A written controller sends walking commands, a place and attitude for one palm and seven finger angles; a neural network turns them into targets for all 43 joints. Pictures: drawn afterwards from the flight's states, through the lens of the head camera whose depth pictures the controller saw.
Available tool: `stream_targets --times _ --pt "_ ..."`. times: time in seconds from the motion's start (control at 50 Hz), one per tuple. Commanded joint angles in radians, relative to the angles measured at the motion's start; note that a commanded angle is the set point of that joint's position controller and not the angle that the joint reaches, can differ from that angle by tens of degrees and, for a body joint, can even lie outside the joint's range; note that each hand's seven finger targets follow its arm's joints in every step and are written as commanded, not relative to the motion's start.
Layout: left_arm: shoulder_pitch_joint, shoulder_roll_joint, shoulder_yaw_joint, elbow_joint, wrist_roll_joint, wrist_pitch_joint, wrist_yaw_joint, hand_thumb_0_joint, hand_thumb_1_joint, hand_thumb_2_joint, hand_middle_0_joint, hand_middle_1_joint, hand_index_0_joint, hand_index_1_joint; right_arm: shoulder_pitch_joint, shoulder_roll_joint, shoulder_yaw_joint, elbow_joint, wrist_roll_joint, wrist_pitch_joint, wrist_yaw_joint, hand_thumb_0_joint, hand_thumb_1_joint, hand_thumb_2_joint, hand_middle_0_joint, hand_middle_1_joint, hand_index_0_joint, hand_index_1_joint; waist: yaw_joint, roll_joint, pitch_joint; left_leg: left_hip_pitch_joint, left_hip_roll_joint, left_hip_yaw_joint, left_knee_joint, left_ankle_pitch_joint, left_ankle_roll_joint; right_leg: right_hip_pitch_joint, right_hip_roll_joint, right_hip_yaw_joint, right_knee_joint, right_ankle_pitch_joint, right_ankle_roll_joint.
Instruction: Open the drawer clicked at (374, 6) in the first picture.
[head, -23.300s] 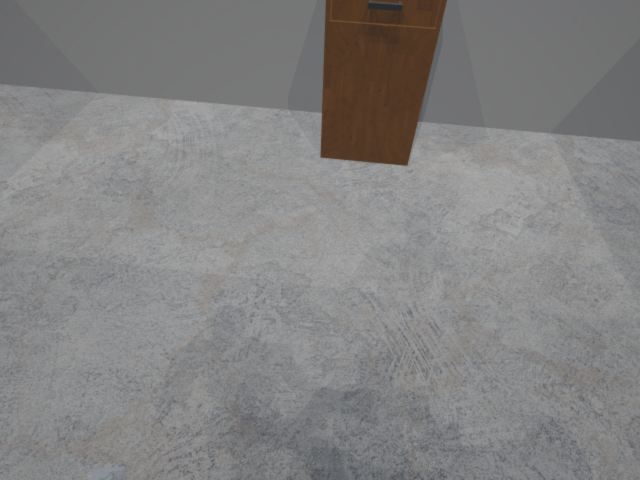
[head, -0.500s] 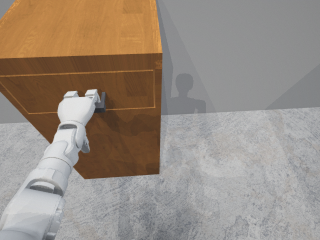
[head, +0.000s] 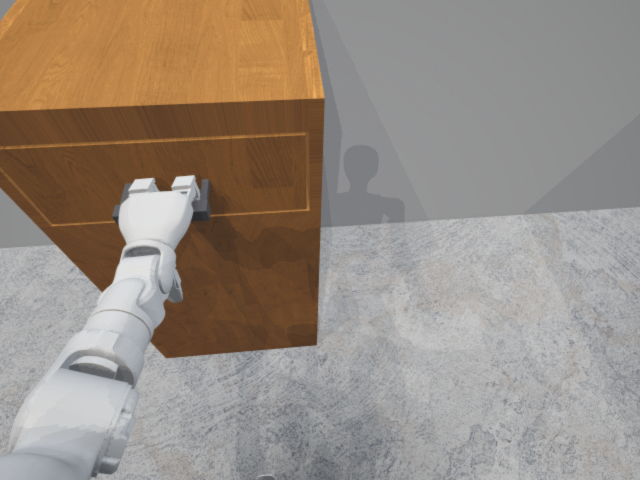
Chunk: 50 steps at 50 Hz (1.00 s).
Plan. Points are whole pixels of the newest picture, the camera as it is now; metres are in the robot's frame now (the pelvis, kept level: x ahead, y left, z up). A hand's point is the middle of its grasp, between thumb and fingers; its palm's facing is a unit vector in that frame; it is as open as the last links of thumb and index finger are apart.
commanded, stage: lower the fingers behind the handle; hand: left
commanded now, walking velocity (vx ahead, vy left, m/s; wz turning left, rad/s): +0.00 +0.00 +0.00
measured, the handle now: (165, 200) +0.50 +0.22 +0.03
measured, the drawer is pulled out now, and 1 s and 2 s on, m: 0.00 0.00 0.07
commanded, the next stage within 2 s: close the thumb around the handle in 0.14 s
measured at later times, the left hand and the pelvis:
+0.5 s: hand (173, 241) +0.44 +0.20 +0.01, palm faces -0.03 -0.04 -1.00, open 11.9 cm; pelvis +0.00 +0.00 +0.00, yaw +0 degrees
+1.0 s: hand (173, 242) +0.44 +0.20 +0.01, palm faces -0.03 -0.03 -1.00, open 5.8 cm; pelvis +0.00 +0.00 +0.00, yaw +0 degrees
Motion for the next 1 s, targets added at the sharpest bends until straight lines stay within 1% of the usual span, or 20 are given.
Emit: stream_targets --times 0.0,0.1,0.22,0.26,0.3,0.32,0.36,0.38,0.44,0.52,0.54,0.56,0.58,0.66,0.72,0.78,0.84,0.86,0.94,0.98 --pt "-0.422 0.138 0.026 -0.175 0.011 0.004 0.05 0.0 -0.5 0.3 -0.3 -1.2 -0.3 -1.2 0.069 -0.152 -0.059 -0.069 -0.005 -0.026 -0.008 0.0 -0.9 -0.9 0.2 0.3 0.2 0.3 -0.02 0.021 -0.331 0.367 0.016 -0.063 -0.05 0.398 -0.015 0.015 -0.006 0.009 -0.093 0.327 0.006" --pt "-0.411 0.114 0.023 -0.184 0.002 0.021 0.05 0.0 -0.5 0.3 -0.3 -1.2 -0.3 -1.2 0.075 -0.151 -0.064 -0.063 -0.01 -0.024 -0.002 0.0 -0.9 -0.9 0.2 0.3 0.2 0.3 -0.013 0.021 -0.377 0.411 0.021 -0.066 -0.041 0.467 -0.02 0.029 -0.003 0.002 -0.083 0.367 0.005" --pt "-0.371 0.137 0.04 -0.165 0.005 0.033 0.048 0.0 -0.5 0.3 -0.3 -1.2 -0.3 -1.2 0.059 -0.153 -0.058 -0.073 -0.009 -0.019 -0.007 0.0 -0.9 -0.9 0.2 0.3 0.2 0.3 -0.005 -0.017 -0.325 0.353 0.013 -0.053 -0.053 0.421 -0.012 0.07 -0.006 0.009 -0.098 0.372 0.006" --pt "-0.379 0.141 0.033 -0.15 0.007 0.039 0.046 0.0 -0.388 0.348 -0.308 -1.212 -0.308 -1.212 0.055 -0.153 -0.054 -0.075 -0.006 -0.017 -0.011 0.0 -0.9 -0.9 0.2 0.3 0.2 0.3 -0.014 -0.025 -0.294 0.329 0.01 -0.05 -0.058 0.392 -0.01 0.069 -0.008 0.014 -0.107 0.362 0.007" --pt "-0.417 0.149 0.036 -0.192 0.009 0.026 0.044 0.0 -0.276 0.396 -0.316 -1.224 -0.316 -1.224 0.057 -0.152 -0.055 -0.079 -0.006 -0.021 -0.01 0.0 -0.9 -0.9 0.2 0.3 0.2 0.3 -0.008 0.007 -0.338 0.358 0.013 -0.054 -0.059 0.412 -0.013 0.067 -0.008 0.013 -0.096 0.364 0.007" --pt "-0.366 0.173 0.07 -0.184 0.011 0.026 0.047 0.0 -0.22 0.42 -0.32 -1.23 -0.32 -1.23 0.059 -0.151 -0.058 -0.079 -0.008 -0.02 -0.011 0.0 -0.9 -0.9 0.2 0.3 0.2 0.3 0.009 0.003 -0.359 0.374 0.014 -0.052 -0.054 0.435 -0.014 0.081 -0.007 0.011 -0.091 0.377 0.003" --pt "-0.357 0.131 0.038 -0.187 0.005 0.026 0.043 0.0 -0.108 0.468 -0.328 -1.242 -0.328 -1.242 0.054 -0.147 -0.057 -0.083 -0.008 -0.021 -0.008 0.0 -0.9 -0.9 0.2 0.3 0.2 0.3 0.002 0.01 -0.336 0.37 0.013 -0.047 -0.051 0.441 -0.013 0.073 -0.007 0.01 -0.096 0.386 0.005" --pt "-0.38 0.151 0.051 -0.191 0.007 0.02 0.044 0.0 -0.052 0.492 -0.332 -1.248 -0.332 -1.248 0.055 -0.15 -0.057 -0.079 -0.009 -0.02 -0.008 0.0 -0.9 -0.9 0.2 0.3 0.2 0.3 -0.005 -0.012 -0.338 0.362 0.015 -0.055 -0.05 0.447 -0.014 0.078 -0.008 0.011 -0.093 0.387 0.005" --pt "-0.354 0.121 0.033 -0.207 0.01 0.02 0.05 0.0 0.116 0.564 -0.344 -1.266 -0.344 -1.266 0.05 -0.146 -0.059 -0.084 -0.009 -0.021 -0.003 0.0 -0.9 -0.9 0.2 0.3 0.2 0.3 0.003 0.005 -0.347 0.381 0.015 -0.052 -0.049 0.46 -0.015 0.07 -0.005 0.008 -0.091 0.393 0.005" --pt "-0.353 0.131 0.043 -0.192 0.01 0.03 0.057 0.0 0.34 0.66 -0.36 -1.29 -0.36 -1.29 0.048 -0.148 -0.06 -0.082 -0.008 -0.02 -0.003 0.0 -0.9 -0.9 0.2 0.3 0.2 0.3 0.003 -0.009 -0.327 0.365 0.015 -0.056 -0.053 0.424 -0.015 0.063 -0.006 0.008 -0.094 0.362 0.005" --pt "-0.379 0.128 0.03 -0.197 0.013 0.034 0.057 0.0 0.396 0.684 -0.364 -1.296 -0.364 -1.296 0.043 -0.148 -0.058 -0.078 -0.007 -0.019 -0.003 0.0 -0.9 -0.9 0.2 0.3 0.2 0.3 -0.008 -0.007 -0.324 0.361 0.014 -0.053 -0.052 0.411 -0.013 0.056 -0.006 0.012 -0.098 0.361 0.007" --pt "-0.366 0.138 0.044 -0.199 0.011 0.036 0.059 0.0 0.452 0.708 -0.368 -1.302 -0.368 -1.302 0.047 -0.148 -0.059 -0.081 -0.008 -0.02 -0.004 0.0 -0.9 -0.9 0.2 0.3 0.2 0.3 0.003 0.0 -0.328 0.359 0.012 -0.051 -0.054 0.414 -0.013 0.07 -0.007 0.011 -0.096 0.365 0.004" --pt "-0.383 0.12 0.029 -0.209 0.007 0.035 0.056 0.0 0.508 0.732 -0.372 -1.308 -0.372 -1.308 0.042 -0.149 -0.06 -0.081 -0.009 -0.02 -0.003 0.0 -0.9 -0.9 0.2 0.3 0.2 0.3 -0.006 0.004 -0.334 0.372 0.014 -0.056 -0.053 0.427 -0.015 0.065 -0.007 0.01 -0.096 0.369 0.003" --pt "-0.361 0.124 0.03 -0.181 0.006 0.044 0.048 0.0 0.732 0.828 -0.388 -1.332 -0.388 -1.332 0.045 -0.148 -0.058 -0.079 -0.008 -0.018 -0.007 0.0 -0.9 -0.9 0.2 0.3 0.2 0.3 -0.005 -0.02 -0.32 0.356 0.011 -0.05 -0.055 0.413 -0.011 0.079 -0.008 0.013 -0.101 0.376 0.006" --pt "-0.369 0.141 0.041 -0.201 0.005 0.033 0.042 0.0 0.9 0.9 -0.4 -1.35 -0.4 -1.35 0.047 -0.148 -0.057 -0.08 -0.008 -0.019 -0.01 0.0 -0.9 -0.9 0.2 0.3 0.2 0.3 0.001 -0.001 -0.343 0.358 0.01 -0.045 -0.053 0.425 -0.01 0.095 -0.011 0.018 -0.097 0.397 0.006" --pt "-0.334 0.11 0.026 -0.201 -0.003 0.026 0.033 0.0 0.9 0.9 -0.4 -1.35 -0.4 -1.35 0.039 -0.145 -0.058 -0.085 -0.009 -0.02 -0.007 0.0 -0.9 -0.9 0.2 0.3 0.2 0.3 0.001 -0.01 -0.338 0.356 0.008 -0.044 -0.051 0.44 -0.009 0.108 -0.011 0.021 -0.102 0.42 0.007" --pt "-0.332 0.158 0.053 -0.207 0.005 0.017 0.033 0.0 0.9 0.9 -0.4 -1.35 -0.4 -1.35 0.041 -0.147 -0.054 -0.086 -0.006 -0.018 -0.011 0.0 -0.9 -0.9 0.2 0.3 0.2 0.3 0.009 -0.023 -0.333 0.326 0.005 -0.039 -0.055 0.416 -0.008 0.124 -0.013 0.026 -0.1 0.424 0.01" --pt "-0.318 0.136 0.039 -0.21 0.003 0.017 0.033 0.0 0.9 0.9 -0.4 -1.35 -0.4 -1.35 0.038 -0.145 -0.056 -0.09 -0.006 -0.019 -0.01 0.0 -0.9 -0.9 0.2 0.3 0.2 0.3 0.008 -0.006 -0.326 0.335 0.004 -0.038 -0.054 0.416 -0.008 0.118 -0.012 0.026 -0.103 0.418 0.007" --pt "-0.369 0.153 0.041 -0.213 0.009 0.018 0.04 0.0 0.9 0.9 -0.4 -1.35 -0.4 -1.35 0.042 -0.147 -0.055 -0.08 -0.005 -0.021 -0.01 0.0 -0.9 -0.9 0.2 0.3 0.2 0.3 -0.003 -0.004 -0.321 0.336 0.007 -0.045 -0.055 0.404 -0.009 0.093 -0.011 0.024 -0.101 0.396 0.008" --pt "-0.375 0.119 0.021 -0.211 0.006 0.021 0.041 0.0 0.9 0.9 -0.4 -1.35 -0.4 -1.35 0.045 -0.145 -0.06 -0.077 -0.008 -0.024 -0.009 0.0 -0.9 -0.9 0.2 0.3 0.2 0.3 -0.011 -0.003 -0.328 0.351 0.008 -0.048 -0.05 0.416 -0.009 0.086 -0.011 0.021 -0.101 0.393 0.006"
